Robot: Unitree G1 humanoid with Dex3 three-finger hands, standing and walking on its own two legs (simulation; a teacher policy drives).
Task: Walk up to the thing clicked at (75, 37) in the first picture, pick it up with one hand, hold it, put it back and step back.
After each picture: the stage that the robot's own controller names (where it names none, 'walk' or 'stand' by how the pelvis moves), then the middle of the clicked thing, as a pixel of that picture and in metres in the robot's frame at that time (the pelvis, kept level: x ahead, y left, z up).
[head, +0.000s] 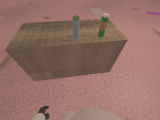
stand; (76, 29) +0.84 +0.19 +0.07
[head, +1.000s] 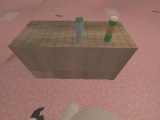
walk; (79, 31) +0.76 +0.17 +0.08
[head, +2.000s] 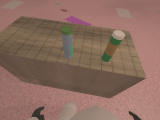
stand; (67, 44) +0.49 +0.20 +0.10
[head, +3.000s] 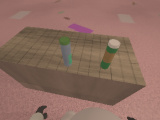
stand; (66, 53) +0.46 +0.20 +0.07
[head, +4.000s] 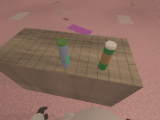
stand; (64, 54) +0.45 +0.22 +0.07
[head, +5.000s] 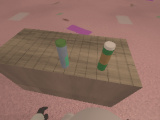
stand; (63, 55) +0.45 +0.22 +0.07
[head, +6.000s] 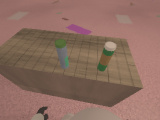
stand; (63, 55) +0.44 +0.22 +0.07
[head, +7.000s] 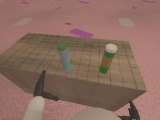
rise first; (64, 58) +0.42 +0.23 +0.07
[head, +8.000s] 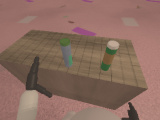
go down; (67, 54) +0.46 +0.22 +0.08
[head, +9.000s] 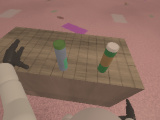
go down; (61, 57) +0.42 +0.21 +0.08
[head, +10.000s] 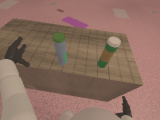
close in; (61, 51) +0.45 +0.21 +0.09
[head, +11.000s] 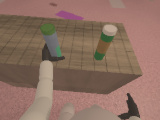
close; (53, 45) +0.46 +0.23 +0.12
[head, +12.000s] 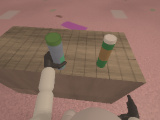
lift; (57, 54) +0.36 +0.20 +0.17
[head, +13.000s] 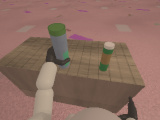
lift; (61, 50) +0.31 +0.18 +0.27
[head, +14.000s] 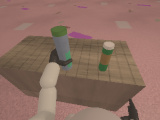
hold; (63, 51) +0.34 +0.17 +0.24
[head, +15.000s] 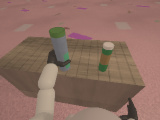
hold; (61, 52) +0.33 +0.18 +0.24
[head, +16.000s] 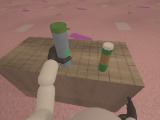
crouch; (62, 48) +0.34 +0.17 +0.26
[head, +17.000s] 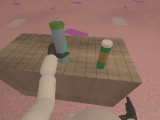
crouch; (60, 45) +0.41 +0.19 +0.22
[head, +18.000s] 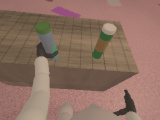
lower; (49, 44) +0.46 +0.24 +0.12
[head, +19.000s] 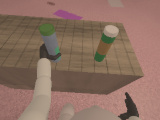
lower; (52, 46) +0.44 +0.23 +0.13
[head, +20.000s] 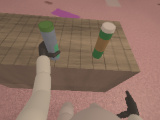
lower; (51, 43) +0.46 +0.23 +0.13
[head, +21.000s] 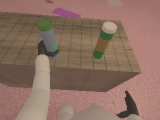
lower; (50, 42) +0.46 +0.23 +0.13
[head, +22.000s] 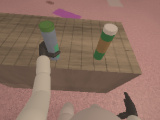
loosen; (51, 44) +0.46 +0.23 +0.13
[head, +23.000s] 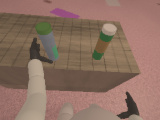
withdraw; (49, 45) +0.45 +0.23 +0.13
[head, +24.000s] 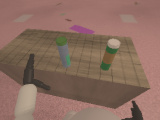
sink last; (64, 54) +0.44 +0.23 +0.09
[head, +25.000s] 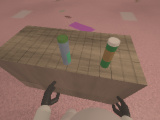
stand; (65, 51) +0.46 +0.22 +0.08
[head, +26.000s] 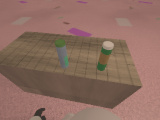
stand; (62, 55) +0.46 +0.23 +0.07
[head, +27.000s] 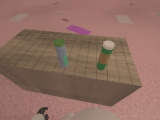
stand; (62, 54) +0.45 +0.24 +0.07
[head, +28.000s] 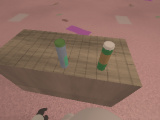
stand; (62, 55) +0.45 +0.23 +0.07
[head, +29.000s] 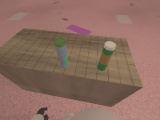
stand; (62, 55) +0.45 +0.23 +0.07
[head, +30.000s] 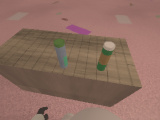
stand; (61, 55) +0.45 +0.23 +0.07
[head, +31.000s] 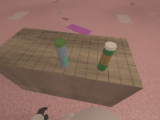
walk; (62, 55) +0.44 +0.23 +0.07
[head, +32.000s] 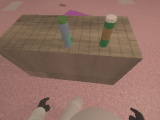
walk; (65, 34) +0.60 +0.24 +0.09
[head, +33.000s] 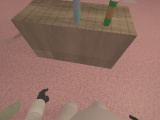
walk; (76, 10) +0.92 +0.20 +0.10
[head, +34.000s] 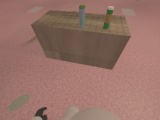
stand; (82, 17) +1.10 +0.20 +0.08
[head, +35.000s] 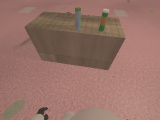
stand; (77, 19) +1.08 +0.20 +0.07
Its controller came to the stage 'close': yes
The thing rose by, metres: 0.21
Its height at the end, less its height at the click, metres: +0.00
